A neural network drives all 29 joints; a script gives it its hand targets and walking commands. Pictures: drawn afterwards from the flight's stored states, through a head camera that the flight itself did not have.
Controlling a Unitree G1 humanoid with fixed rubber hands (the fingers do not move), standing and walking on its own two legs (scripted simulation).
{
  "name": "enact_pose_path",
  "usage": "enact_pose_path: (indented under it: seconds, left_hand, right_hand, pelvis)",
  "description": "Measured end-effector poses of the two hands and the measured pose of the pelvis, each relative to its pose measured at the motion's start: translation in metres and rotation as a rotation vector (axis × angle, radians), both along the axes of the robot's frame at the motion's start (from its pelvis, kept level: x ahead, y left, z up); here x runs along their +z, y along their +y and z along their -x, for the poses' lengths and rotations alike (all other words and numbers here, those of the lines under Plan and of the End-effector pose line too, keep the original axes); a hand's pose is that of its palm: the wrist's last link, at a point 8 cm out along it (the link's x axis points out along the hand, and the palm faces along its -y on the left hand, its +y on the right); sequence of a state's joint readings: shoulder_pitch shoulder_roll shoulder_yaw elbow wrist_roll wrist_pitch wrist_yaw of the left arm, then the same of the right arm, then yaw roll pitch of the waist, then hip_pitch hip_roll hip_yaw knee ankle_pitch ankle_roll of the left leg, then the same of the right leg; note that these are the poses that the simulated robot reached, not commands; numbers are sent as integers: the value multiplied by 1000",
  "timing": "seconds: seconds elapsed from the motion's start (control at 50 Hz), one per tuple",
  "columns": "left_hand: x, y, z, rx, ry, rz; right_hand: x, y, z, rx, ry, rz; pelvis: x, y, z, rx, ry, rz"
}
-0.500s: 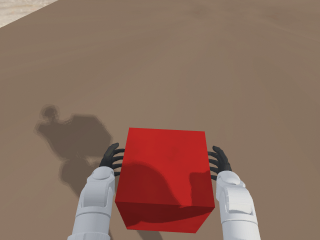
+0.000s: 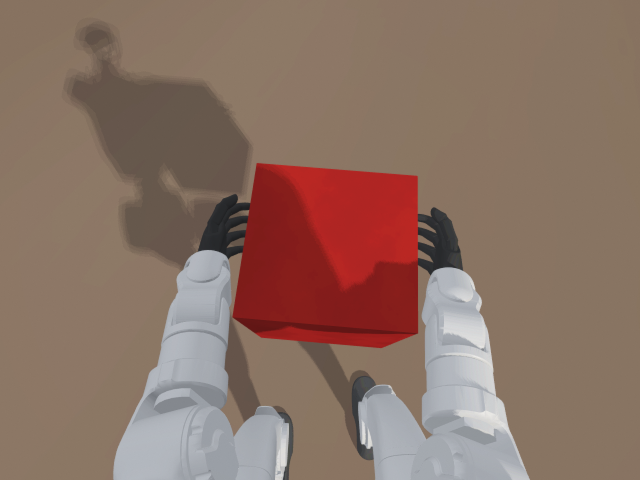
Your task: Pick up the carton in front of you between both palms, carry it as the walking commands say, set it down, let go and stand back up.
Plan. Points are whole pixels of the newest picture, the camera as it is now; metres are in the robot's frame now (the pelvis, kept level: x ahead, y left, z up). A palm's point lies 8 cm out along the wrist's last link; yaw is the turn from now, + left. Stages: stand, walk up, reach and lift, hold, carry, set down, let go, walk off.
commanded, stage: set down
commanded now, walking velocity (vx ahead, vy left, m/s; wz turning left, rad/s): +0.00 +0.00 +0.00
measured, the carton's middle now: (327, 268) +0.39 -0.02 -0.14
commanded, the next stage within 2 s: none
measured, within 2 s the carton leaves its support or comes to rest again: neither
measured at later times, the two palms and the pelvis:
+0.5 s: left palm (259, 245) +0.46 +0.10 -0.20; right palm (431, 273) +0.39 -0.19 -0.21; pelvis -0.02 +0.02 -0.13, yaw +1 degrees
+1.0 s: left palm (287, 251) +0.50 +0.06 -0.36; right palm (425, 284) +0.41 -0.22 -0.37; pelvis -0.05 +0.02 -0.25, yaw +3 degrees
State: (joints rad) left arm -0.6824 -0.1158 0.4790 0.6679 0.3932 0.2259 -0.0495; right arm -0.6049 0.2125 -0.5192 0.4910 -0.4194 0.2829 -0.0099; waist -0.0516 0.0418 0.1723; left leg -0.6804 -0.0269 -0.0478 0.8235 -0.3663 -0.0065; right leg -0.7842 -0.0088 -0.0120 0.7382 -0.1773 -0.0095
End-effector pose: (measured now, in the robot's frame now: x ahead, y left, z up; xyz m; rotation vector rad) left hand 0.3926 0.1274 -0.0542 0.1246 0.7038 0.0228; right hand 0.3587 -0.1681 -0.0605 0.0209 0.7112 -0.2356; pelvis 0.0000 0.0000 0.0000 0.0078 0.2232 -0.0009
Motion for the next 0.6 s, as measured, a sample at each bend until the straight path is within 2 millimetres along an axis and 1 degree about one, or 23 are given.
enact_pose_path:
  seconds: [0.08, 0.14, 0.24, 0.38, 0.48, 0.6]
  left_hand:
    - [-48, -4, -7, -22, -11, 12]
    - [-72, -9, -17, -31, -38, 33]
    - [-91, -16, -37, -33, -80, 71]
    - [-116, -24, -53, -33, -44, 81]
    - [-144, -30, -62, -50, -19, 75]
    - [-185, -38, -73, -69, -11, 71]
  right_hand:
    - [-47, -3, 0, -32, -13, -2]
    - [-69, -7, -5, -57, -45, -9]
    - [-87, -14, -18, -90, -93, -15]
    - [-115, -21, -29, -117, -61, -32]
    - [-143, -26, -34, -124, -35, -22]
    - [-182, -33, -40, -134, -26, -13]
  pelvis:
    - [-21, 1, 5, 9, 138, -3]
    - [-40, 3, 7, 15, 231, -1]
    - [-69, 7, 10, 18, 340, 2]
    - [-103, 13, 14, 17, 426, 3]
    - [-127, 16, 18, 18, 484, -1]
    - [-157, 18, 25, 21, 546, -5]
